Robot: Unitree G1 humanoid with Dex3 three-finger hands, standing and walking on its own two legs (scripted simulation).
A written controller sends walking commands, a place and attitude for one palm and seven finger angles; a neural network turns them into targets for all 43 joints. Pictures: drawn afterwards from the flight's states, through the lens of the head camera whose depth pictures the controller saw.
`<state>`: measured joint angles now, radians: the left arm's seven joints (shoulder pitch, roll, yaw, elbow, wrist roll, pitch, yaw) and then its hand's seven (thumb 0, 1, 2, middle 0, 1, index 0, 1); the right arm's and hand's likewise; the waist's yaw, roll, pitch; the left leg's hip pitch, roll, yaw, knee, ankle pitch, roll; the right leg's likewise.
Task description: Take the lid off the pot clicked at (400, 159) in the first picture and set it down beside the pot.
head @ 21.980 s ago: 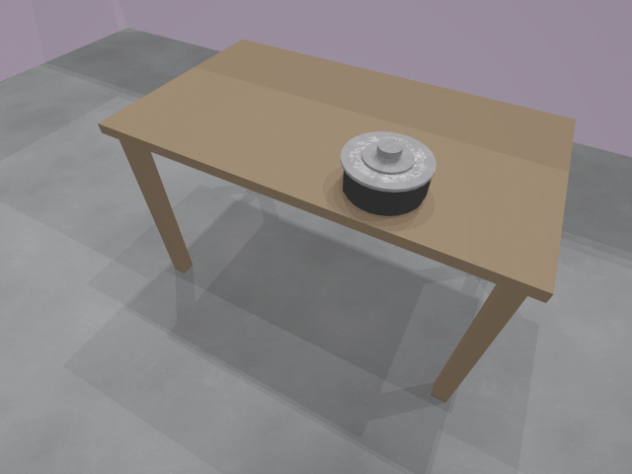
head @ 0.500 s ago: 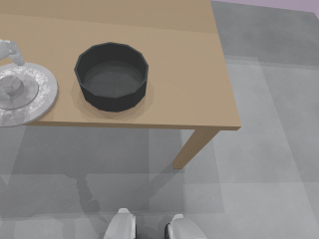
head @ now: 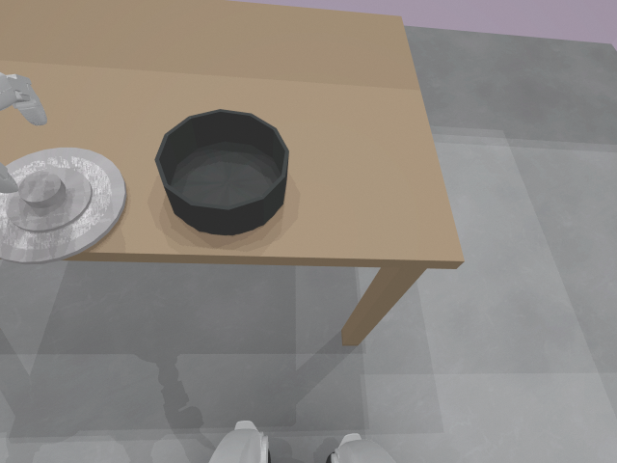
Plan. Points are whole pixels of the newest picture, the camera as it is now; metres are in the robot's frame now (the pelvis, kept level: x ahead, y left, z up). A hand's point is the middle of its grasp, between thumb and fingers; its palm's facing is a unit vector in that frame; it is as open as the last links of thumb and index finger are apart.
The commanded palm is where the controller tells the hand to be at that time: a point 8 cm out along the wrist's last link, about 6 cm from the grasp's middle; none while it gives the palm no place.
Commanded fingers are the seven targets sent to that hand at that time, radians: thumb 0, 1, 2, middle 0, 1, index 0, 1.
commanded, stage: raise the empty hand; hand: left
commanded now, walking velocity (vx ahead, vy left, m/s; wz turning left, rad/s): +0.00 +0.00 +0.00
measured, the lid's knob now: (42, 189) +0.49 +0.36 -0.01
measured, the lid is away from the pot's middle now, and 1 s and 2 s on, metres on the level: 0.26 0.26 0.26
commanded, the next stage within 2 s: draw the hand back to the body in 0.40 s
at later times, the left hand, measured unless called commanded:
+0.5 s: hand out of the picture +0.47 +0.35 +0.14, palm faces -0.40 -0.11 -0.91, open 11.0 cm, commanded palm +0.51 +0.35 +0.20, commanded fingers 0.00 0.04 0.54 -0.31 -0.93 -0.31 -0.93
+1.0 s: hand out of the picture +0.42 +0.35 +0.14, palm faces -0.36 -0.10 -0.93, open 11.0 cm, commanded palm +0.41 +0.34 +0.20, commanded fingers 0.00 0.04 0.54 -0.31 -0.93 -0.31 -0.93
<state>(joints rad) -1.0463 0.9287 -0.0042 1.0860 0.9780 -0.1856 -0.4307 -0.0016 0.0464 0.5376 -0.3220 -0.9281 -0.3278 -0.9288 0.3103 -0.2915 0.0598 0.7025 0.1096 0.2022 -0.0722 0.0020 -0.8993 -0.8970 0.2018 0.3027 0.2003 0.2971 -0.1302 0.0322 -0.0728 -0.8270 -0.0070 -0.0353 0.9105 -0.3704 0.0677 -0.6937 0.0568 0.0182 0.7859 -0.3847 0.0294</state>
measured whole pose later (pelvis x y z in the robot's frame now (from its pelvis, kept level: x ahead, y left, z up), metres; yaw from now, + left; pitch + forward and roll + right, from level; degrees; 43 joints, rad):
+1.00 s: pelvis +0.00 +0.00 +0.02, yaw +2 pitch +10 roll -4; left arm -0.83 0.84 0.03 0.84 0.91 -0.15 -0.45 0.00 0.05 0.54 -0.32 -0.93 -0.33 -0.93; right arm 0.25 -0.28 0.03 0.65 0.10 0.24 -0.03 0.00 -0.90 -0.90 0.20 0.30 0.20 0.30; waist -0.07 0.04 -0.06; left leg -0.62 -0.04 -0.03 0.76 -0.31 0.08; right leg -0.50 0.02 0.02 0.65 -0.34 0.02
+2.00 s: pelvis +0.04 -0.06 +0.05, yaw +0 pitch -3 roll +0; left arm 0.00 0.39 0.36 0.06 -0.10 -0.03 0.07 0.01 0.80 0.86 -0.21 -0.36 -0.22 -0.36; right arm 0.15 -0.25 0.04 0.69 0.03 -0.07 -0.07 0.01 -0.90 -0.90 0.20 0.30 0.20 0.30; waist 0.05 0.05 0.00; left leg -0.14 0.02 -0.02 0.42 -0.23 -0.01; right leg -0.06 0.06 0.05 0.38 -0.27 -0.04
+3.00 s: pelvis +0.01 -0.02 +0.05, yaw +0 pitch -4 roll -2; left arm 0.48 0.37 0.35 -0.49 -0.07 -0.16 0.07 0.01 0.89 0.90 -0.21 -0.30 -0.21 -0.30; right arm 0.16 -0.21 0.06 0.62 -0.01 -0.09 -0.06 0.01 -0.90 -0.90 0.20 0.30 0.20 0.30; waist 0.06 0.04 0.01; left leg -0.17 -0.01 0.00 0.46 -0.22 0.04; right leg -0.06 0.03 0.06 0.36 -0.23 0.01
